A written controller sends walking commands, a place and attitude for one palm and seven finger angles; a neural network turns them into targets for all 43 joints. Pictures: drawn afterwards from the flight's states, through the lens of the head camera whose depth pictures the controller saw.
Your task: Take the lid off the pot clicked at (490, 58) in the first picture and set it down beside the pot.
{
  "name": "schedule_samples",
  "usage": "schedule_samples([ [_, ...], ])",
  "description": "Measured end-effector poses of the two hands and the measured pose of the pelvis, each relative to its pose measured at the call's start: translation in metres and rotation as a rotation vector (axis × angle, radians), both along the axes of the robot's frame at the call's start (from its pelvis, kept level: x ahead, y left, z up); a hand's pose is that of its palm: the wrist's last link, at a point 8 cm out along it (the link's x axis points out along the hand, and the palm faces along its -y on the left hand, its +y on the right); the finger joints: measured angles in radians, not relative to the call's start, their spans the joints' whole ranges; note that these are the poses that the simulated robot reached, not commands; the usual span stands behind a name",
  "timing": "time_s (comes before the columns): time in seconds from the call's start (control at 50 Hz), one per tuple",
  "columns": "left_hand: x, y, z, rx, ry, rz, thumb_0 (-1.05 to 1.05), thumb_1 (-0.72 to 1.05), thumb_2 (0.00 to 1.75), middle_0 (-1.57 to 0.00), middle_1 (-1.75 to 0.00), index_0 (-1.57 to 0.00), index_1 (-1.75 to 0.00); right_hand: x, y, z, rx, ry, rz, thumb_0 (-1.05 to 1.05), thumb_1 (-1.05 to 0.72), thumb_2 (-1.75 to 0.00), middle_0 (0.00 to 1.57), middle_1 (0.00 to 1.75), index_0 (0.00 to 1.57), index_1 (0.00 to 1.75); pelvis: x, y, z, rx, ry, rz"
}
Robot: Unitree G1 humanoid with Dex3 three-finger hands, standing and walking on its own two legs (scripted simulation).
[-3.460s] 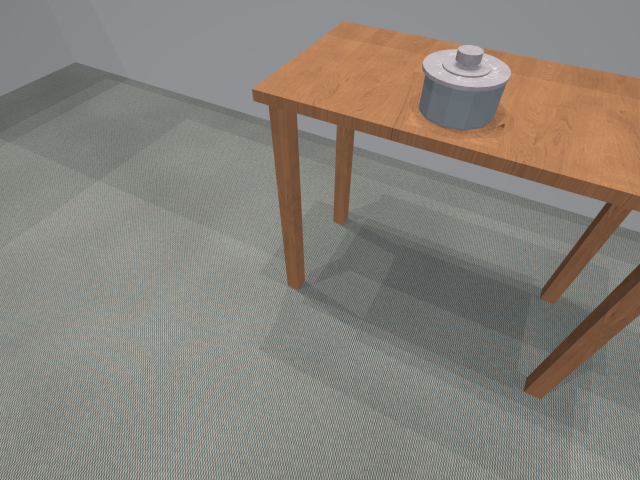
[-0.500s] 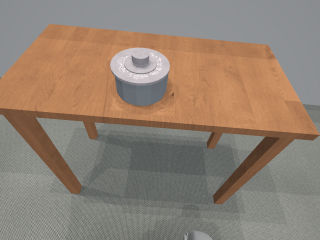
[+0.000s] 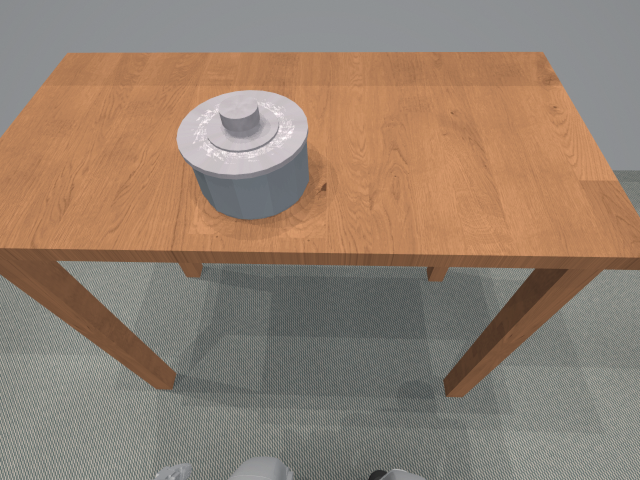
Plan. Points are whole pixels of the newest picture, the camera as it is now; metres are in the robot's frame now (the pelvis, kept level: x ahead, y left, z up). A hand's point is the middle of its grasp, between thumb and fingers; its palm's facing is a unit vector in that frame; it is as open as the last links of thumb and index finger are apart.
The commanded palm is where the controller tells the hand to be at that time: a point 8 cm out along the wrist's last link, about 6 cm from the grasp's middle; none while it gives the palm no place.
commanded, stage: come to a stop and stand still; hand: left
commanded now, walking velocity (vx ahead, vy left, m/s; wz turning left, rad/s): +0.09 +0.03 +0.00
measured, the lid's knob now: (239, 113) +0.51 +0.13 +0.16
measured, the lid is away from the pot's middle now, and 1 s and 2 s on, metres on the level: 0.00 0.00 0.00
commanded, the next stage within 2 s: look again from close up in 1.08 s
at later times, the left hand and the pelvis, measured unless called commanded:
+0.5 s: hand out of the picture -0.06 +0.26 -0.17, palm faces +0.03 -0.97 -0.23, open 7.4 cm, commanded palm none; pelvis -0.05 +0.07 +0.01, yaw -1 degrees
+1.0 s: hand out of the picture -0.09 +0.21 -0.17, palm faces +0.02 -0.98 -0.17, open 7.3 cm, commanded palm none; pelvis -0.09 +0.05 +0.01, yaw -2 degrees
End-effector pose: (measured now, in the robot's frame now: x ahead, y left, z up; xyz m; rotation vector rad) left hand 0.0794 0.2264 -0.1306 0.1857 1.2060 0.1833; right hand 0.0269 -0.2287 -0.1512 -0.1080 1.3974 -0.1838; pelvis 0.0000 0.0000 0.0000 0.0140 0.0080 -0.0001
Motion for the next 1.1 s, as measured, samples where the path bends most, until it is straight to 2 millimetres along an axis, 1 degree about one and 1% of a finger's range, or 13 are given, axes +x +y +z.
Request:
schedule_samples([
  [0.08,-0.022,0.021,-0.006,-0.006,0.003,0.012,0.0,0.91,0.9,-0.2,-0.3,-0.21,-0.3,0.013,0.003,0.009,-0.039,-0.088,0.034,0.0,-0.91,-0.89,0.19,0.3,0.2,0.3,-0.015,0.014,-0.002,-0.004,-0.002,-0.003],
  [0.14,-0.041,0.043,-0.018,-0.021,0.012,0.024,0.0,0.9,0.9,-0.2,-0.3,-0.21,-0.3,0.013,0.012,0.015,-0.076,-0.149,0.051,0.0,-0.91,-0.89,0.19,0.3,0.2,0.3,-0.025,0.03,-0.009,-0.021,-0.007,-0.006],
  [0.16,-0.047,0.05,-0.022,-0.027,0.019,0.028,0.0,0.9,0.9,-0.2,-0.3,-0.21,-0.3,0.009,0.017,0.017,-0.087,-0.162,0.051,0.0,-0.91,-0.89,0.19,0.3,0.2,0.3,-0.029,0.035,-0.01,-0.016,-0.012,-0.008],
  [0.2,-0.06,0.062,-0.024,-0.034,0.046,0.041,0.0,0.9,0.9,-0.2,-0.3,-0.2,-0.3,-0.002,0.028,0.025,-0.096,-0.166,0.054,0.0,-0.92,-0.89,0.19,0.3,0.2,0.3,-0.034,0.043,-0.007,-0.018,-0.019,-0.012],
  [0.28,-0.085,0.079,-0.015,-0.039,0.09,0.062,0.01,0.91,0.9,-0.2,-0.3,-0.2,-0.3,-0.024,0.049,0.036,-0.093,-0.123,0.065,0.0,-0.91,-0.89,0.19,0.3,0.2,0.3,-0.039,0.055,0.006,-0.037,-0.003,0.003],
  [0.34,-0.106,0.087,-0.01,-0.034,0.122,0.074,0.01,0.91,0.9,-0.2,-0.3,-0.2,-0.3,-0.034,0.061,0.037,-0.079,-0.091,0.069,0.0,-0.91,-0.89,0.19,0.3,0.2,0.3,-0.042,0.061,0.011,-0.034,0.008,-0.001],
  [0.4,-0.125,0.091,-0.007,-0.024,0.18,0.069,0.01,0.91,0.9,-0.2,-0.3,-0.2,-0.3,-0.043,0.067,0.034,-0.075,-0.079,0.05,0.0,-0.93,-0.89,0.2,0.3,0.2,0.3,-0.045,0.066,0.012,-0.023,0.013,-0.013],
  [0.48,-0.14,0.087,-0.004,-0.018,0.236,0.051,0.01,0.91,0.9,-0.2,-0.3,-0.2,-0.3,-0.059,0.07,0.027,-0.053,-0.06,0.027,0.0,-0.93,-0.89,0.2,0.3,0.2,0.3,-0.05,0.068,0.011,-0.009,0.013,-0.018],
  [0.58,-0.144,0.071,-0.003,-0.012,0.219,0.034,0.01,0.91,0.9,-0.2,-0.3,-0.2,-0.3,-0.083,0.069,0.011,-0.01,-0.017,-0.006,0.0,-0.93,-0.89,0.2,0.3,0.2,0.3,-0.059,0.064,0.007,0.007,0.002,-0.03],
  [0.68,-0.144,0.052,0.0,-0.036,0.182,0.011,0.01,0.91,0.9,-0.2,-0.3,-0.2,-0.3,-0.102,0.07,0.009,0.018,0.005,-0.017,0.0,-0.93,-0.89,0.2,0.3,0.2,0.3,-0.067,0.06,0.01,-0.001,-0.018,-0.028],
  [0.76,-0.148,0.044,-0.004,-0.044,0.171,0.005,0.01,0.92,0.9,-0.2,-0.3,-0.2,-0.3,-0.115,0.069,0.011,0.023,0.014,-0.025,0.0,-0.92,-0.89,0.2,0.3,0.2,0.3,-0.073,0.054,0.01,-0.001,-0.033,-0.031],
  [0.96,-0.171,0.031,-0.007,-0.07,0.197,0.014,0.01,0.91,0.9,-0.2,-0.3,-0.2,-0.3,-0.139,0.063,0.012,0.018,0.055,-0.03,0.0,-0.91,-0.89,0.19,0.3,0.2,0.3,-0.085,0.046,0.01,-0.005,-0.034,-0.029],
  [1.1,-0.187,0.026,-0.006,-0.075,0.24,0.03,0.01,0.91,0.9,-0.2,-0.3,-0.2,-0.3,-0.146,0.065,0.011,0.026,0.079,-0.03,0.0,-0.91,-0.89,0.19,0.3,0.2,0.3,-0.086,0.044,0.01,-0.005,-0.026,-0.028],
])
